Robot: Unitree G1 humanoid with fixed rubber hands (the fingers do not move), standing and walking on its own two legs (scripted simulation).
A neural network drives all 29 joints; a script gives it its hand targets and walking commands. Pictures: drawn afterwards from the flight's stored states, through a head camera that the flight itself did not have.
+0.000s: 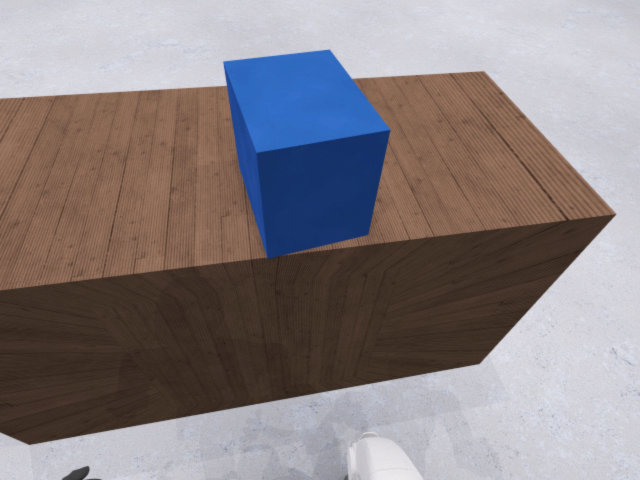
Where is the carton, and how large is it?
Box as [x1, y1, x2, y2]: [223, 50, 389, 258]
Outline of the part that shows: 330,50 223,61 239,167 267,258 353,238 368,233 389,129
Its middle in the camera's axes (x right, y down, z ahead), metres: -0.03 -0.13 +0.62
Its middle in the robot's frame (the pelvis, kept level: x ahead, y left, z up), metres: +0.57 +0.01 +0.08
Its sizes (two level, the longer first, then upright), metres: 0.231 0.173 0.207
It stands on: a pedestal, 0.70 m high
